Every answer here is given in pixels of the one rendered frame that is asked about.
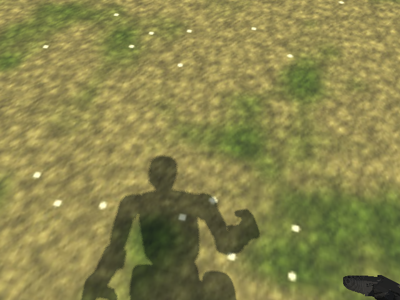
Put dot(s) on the robot right hand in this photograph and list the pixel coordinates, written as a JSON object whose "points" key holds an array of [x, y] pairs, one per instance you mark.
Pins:
{"points": [[380, 287]]}

